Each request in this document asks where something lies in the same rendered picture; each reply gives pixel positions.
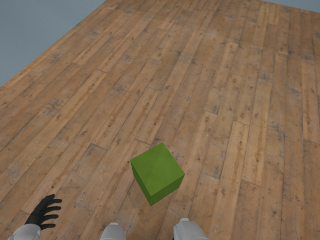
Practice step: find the carton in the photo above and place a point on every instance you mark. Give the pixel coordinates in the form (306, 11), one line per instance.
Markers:
(157, 173)

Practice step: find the right robot thigh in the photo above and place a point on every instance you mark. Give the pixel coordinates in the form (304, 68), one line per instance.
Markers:
(188, 230)

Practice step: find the left robot forearm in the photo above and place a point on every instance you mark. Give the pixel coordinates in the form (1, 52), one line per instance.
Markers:
(27, 232)

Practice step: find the robot right shin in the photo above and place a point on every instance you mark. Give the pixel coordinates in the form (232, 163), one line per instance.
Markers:
(184, 219)

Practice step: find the robot left hand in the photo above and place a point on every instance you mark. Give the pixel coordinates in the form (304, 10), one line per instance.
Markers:
(38, 216)

